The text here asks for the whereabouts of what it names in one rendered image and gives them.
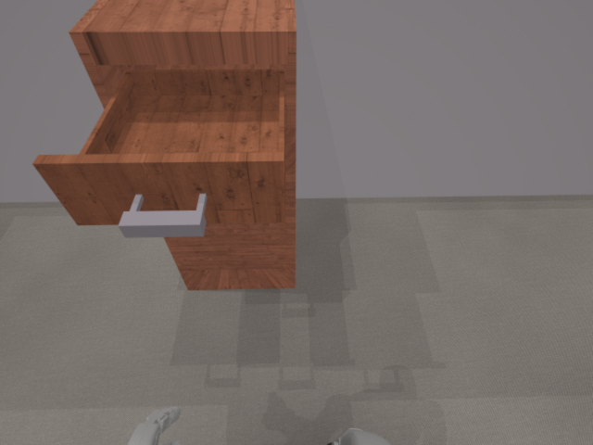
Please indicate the left robot hand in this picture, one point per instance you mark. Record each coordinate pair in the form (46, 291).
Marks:
(156, 423)

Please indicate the cabinet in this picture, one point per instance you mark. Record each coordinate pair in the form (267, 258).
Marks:
(114, 36)

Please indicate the right robot shin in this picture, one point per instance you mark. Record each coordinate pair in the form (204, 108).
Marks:
(351, 429)

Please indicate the handle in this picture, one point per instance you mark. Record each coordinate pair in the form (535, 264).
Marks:
(163, 223)

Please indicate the drawer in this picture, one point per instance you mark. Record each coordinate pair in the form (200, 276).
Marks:
(171, 135)

